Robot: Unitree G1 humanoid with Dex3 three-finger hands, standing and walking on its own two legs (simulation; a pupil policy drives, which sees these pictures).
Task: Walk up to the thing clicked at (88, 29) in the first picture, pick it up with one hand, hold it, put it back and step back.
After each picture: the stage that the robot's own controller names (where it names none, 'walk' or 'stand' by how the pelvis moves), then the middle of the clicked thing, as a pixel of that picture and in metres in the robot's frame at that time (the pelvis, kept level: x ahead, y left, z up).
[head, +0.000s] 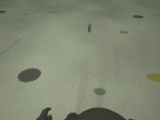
stand; (89, 27) +2.30 +0.01 -0.66
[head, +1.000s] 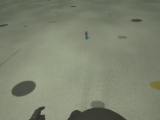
walk; (86, 35) +2.14 +0.20 -0.64
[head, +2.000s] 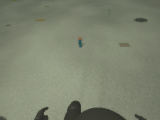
walk; (80, 42) +1.52 +0.28 -0.65
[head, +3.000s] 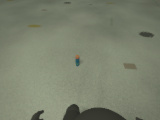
walk; (77, 60) +1.00 +0.24 -0.64
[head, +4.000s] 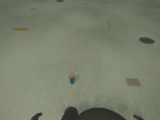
walk; (72, 78) +0.60 +0.21 -0.63
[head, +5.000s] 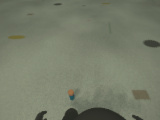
stand; (71, 95) +0.37 +0.20 -0.63
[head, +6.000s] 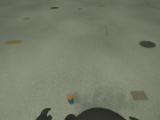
stand; (70, 99) +0.34 +0.21 -0.66
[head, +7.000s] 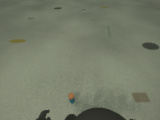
stand; (71, 98) +0.35 +0.20 -0.66
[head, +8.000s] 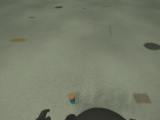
stand; (72, 98) +0.34 +0.19 -0.66
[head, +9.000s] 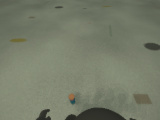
stand; (72, 99) +0.34 +0.19 -0.66
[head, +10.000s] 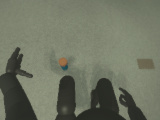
go down; (64, 65) +0.42 +0.20 -0.36
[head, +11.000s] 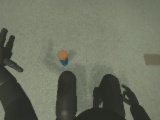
go down; (63, 59) +0.43 +0.22 -0.27
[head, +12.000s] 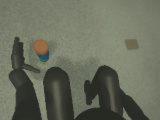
close in; (42, 53) +0.42 +0.26 -0.16
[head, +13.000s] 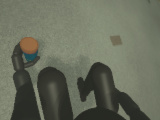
close; (30, 52) +0.42 +0.27 -0.16
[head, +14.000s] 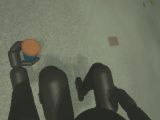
lift; (30, 53) +0.40 +0.27 -0.16
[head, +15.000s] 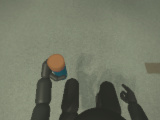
lift; (60, 69) +0.32 +0.19 +0.01
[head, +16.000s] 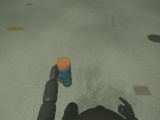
hold; (65, 74) +0.31 +0.16 +0.03
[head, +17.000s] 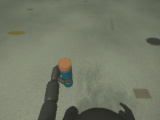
hold; (66, 75) +0.31 +0.16 +0.03
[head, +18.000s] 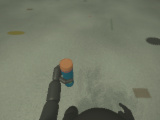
crouch; (67, 74) +0.31 +0.15 +0.03
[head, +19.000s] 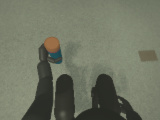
crouch; (55, 53) +0.44 +0.20 -0.05
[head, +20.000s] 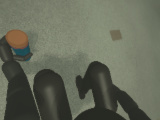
lower; (22, 49) +0.43 +0.28 -0.16
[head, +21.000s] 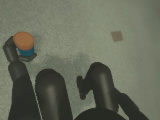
lower; (26, 50) +0.43 +0.27 -0.16
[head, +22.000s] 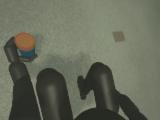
lower; (27, 50) +0.42 +0.27 -0.16
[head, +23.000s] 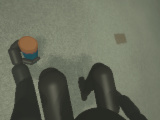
lower; (30, 53) +0.41 +0.27 -0.16
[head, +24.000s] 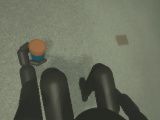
loosen; (38, 54) +0.40 +0.24 -0.15
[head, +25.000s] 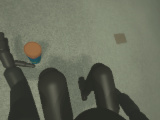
withdraw; (34, 55) +0.40 +0.25 -0.17
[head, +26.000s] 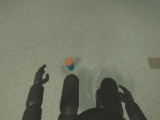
walk; (70, 64) +0.43 +0.19 -0.33
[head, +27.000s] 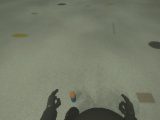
stand; (73, 97) +0.35 +0.16 -0.59
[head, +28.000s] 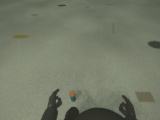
stand; (72, 96) +0.37 +0.18 -0.60
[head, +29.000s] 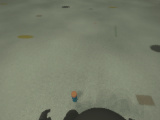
stand; (74, 97) +0.37 +0.17 -0.64
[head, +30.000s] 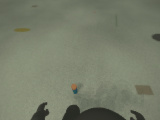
walk; (74, 89) +0.39 +0.18 -0.64
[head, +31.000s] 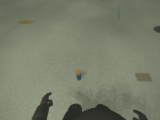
walk; (78, 75) +0.56 +0.14 -0.63
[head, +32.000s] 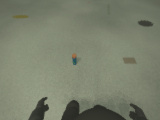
walk; (74, 59) +0.84 +0.22 -0.63
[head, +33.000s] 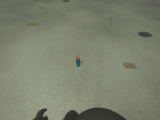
stand; (78, 61) +0.98 +0.18 -0.64
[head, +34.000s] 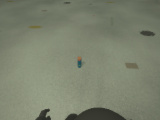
stand; (79, 62) +0.98 +0.17 -0.66
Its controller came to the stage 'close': yes
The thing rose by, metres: 0.68
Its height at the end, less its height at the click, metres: +0.00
